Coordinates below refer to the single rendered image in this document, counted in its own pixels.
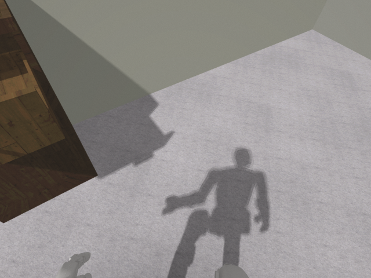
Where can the robot left hand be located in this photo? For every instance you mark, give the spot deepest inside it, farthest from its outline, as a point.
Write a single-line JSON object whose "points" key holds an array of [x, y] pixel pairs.
{"points": [[70, 269]]}

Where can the robot right thigh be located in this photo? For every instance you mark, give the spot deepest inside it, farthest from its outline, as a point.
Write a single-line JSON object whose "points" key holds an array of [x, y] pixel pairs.
{"points": [[230, 271]]}

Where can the drawer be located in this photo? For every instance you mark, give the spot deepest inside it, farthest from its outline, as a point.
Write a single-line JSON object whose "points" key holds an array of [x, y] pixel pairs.
{"points": [[27, 121]]}

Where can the cabinet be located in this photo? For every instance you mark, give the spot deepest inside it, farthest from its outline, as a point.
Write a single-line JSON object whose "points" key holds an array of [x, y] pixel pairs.
{"points": [[39, 176]]}

